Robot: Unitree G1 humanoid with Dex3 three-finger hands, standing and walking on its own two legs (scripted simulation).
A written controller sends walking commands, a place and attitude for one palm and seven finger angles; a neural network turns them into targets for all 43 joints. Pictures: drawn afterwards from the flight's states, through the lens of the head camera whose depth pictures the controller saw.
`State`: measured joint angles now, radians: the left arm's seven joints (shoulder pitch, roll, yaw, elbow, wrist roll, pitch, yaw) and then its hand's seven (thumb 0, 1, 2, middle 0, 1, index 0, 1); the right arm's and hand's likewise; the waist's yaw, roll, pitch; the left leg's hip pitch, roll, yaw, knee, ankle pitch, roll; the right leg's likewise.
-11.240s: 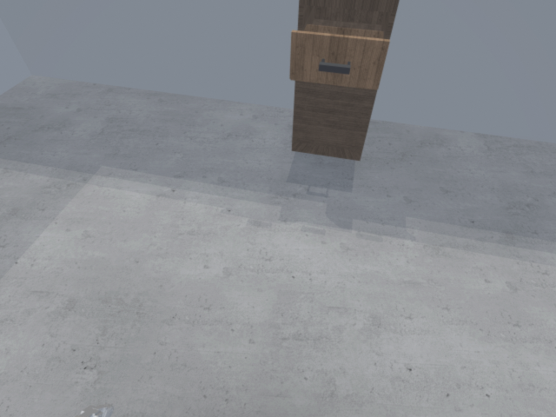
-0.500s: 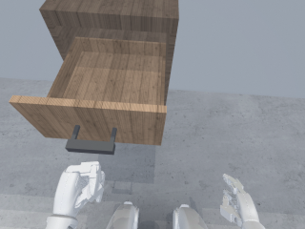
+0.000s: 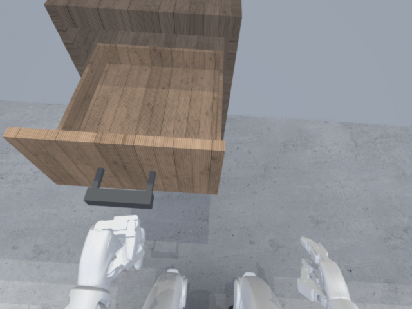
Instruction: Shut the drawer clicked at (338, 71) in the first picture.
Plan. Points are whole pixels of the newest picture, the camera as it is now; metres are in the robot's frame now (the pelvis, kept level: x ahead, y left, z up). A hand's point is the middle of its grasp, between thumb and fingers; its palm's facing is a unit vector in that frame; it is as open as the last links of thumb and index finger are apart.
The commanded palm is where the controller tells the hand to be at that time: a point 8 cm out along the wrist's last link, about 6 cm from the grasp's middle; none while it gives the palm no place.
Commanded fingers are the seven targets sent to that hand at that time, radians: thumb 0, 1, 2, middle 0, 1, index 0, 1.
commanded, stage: push the drawer shut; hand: left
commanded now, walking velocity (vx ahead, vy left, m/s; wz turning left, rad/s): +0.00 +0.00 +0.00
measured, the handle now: (123, 186) +0.33 +0.17 +0.04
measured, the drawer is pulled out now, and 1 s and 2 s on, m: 0.29 0.22 0.10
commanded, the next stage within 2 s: none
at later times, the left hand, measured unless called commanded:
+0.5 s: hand (145, 228) +0.25 +0.12 +0.03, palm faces -0.05 -1.00 -0.04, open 3.1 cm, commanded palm +0.25 +0.17 +0.04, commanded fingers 0.00 0.90 0.90 -1.40 -1.60 -1.40 -1.60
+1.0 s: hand (151, 190) +0.32 +0.12 +0.04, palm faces -0.06 -1.00 -0.04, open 3.2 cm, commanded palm +0.31 +0.18 +0.04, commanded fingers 0.00 0.90 0.90 -1.40 -1.60 -1.40 -1.60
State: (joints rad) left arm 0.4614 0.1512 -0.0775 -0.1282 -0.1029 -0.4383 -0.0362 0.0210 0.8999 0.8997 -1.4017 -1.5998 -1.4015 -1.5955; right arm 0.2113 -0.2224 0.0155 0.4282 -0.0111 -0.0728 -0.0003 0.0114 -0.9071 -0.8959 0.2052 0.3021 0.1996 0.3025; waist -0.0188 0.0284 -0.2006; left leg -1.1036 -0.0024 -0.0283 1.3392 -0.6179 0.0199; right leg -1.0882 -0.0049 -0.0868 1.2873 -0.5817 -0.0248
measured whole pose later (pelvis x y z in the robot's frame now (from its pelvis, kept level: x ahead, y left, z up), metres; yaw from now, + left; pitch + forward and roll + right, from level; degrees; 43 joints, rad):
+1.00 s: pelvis -0.01 +0.00 +0.01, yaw +0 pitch +21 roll -2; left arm -0.07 0.18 0.02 0.31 -0.13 -0.40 -0.04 0.02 0.86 0.91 -1.40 -1.60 -1.40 -1.60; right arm 0.21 -0.24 0.03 0.54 0.00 -0.04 0.00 0.01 -0.91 -0.90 0.20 0.30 0.20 0.30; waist -0.05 0.03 -0.18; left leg -1.08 0.00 -0.02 1.28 -0.57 0.02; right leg -1.07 0.00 -0.08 1.23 -0.54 -0.03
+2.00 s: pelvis -0.01 +0.00 +0.01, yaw -1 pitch +24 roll -2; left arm -0.60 0.25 0.21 0.87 -0.09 -0.51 -0.06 0.05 0.82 0.90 -1.40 -1.60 -1.40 -1.60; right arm 0.28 -0.25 0.02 0.62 -0.03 0.02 0.01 0.01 -0.91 -0.90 0.20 0.30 0.20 0.30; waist -0.12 0.03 -0.16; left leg -1.14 0.01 0.00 1.27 -0.55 0.02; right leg -1.14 0.01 -0.06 1.23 -0.51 -0.02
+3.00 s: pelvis -0.02 +0.00 -0.01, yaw -3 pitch +31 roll -5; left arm -1.08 0.50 0.37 1.26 0.03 -0.46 -0.10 -0.01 0.69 0.93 -1.40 -1.60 -1.40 -1.60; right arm 0.35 -0.26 0.06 0.63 -0.07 0.08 0.03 0.00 -0.91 -0.90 0.21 0.30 0.20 0.30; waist -0.24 0.05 -0.14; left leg -1.34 0.03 -0.04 1.37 -0.56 0.02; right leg -1.32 0.03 -0.10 1.27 -0.50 -0.02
